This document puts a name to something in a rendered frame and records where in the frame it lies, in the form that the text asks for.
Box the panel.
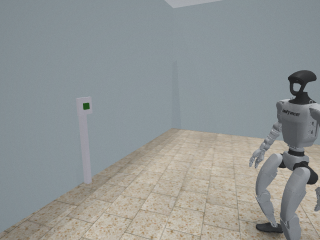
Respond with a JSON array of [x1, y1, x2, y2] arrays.
[[76, 97, 93, 184]]

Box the robot right upper arm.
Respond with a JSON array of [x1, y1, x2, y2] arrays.
[[273, 99, 290, 132]]

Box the left robot shin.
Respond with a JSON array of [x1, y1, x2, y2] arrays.
[[280, 215, 301, 240]]

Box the button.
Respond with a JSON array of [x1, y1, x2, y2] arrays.
[[83, 103, 90, 110]]

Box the robot right forearm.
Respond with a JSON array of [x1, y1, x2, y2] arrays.
[[259, 127, 280, 152]]

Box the robot right hand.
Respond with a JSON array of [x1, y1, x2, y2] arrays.
[[249, 148, 265, 169]]

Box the humanoid robot torso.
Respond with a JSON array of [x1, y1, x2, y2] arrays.
[[281, 97, 320, 171]]

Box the robot left upper arm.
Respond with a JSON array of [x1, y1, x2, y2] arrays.
[[309, 104, 320, 127]]

